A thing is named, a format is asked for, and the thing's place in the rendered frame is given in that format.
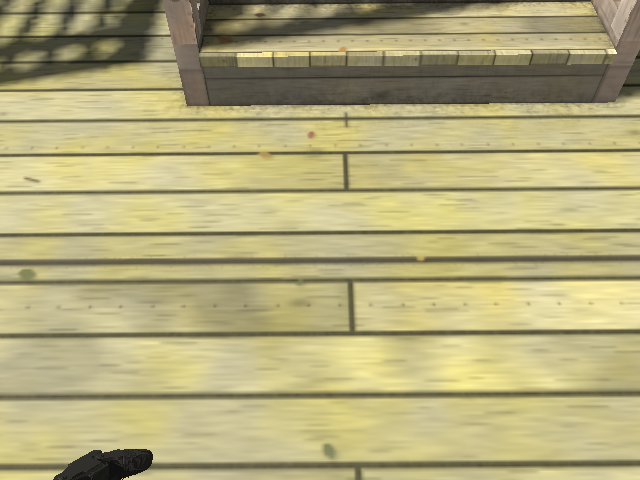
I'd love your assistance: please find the left robot hand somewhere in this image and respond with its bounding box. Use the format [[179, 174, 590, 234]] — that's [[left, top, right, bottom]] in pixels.
[[53, 449, 153, 480]]

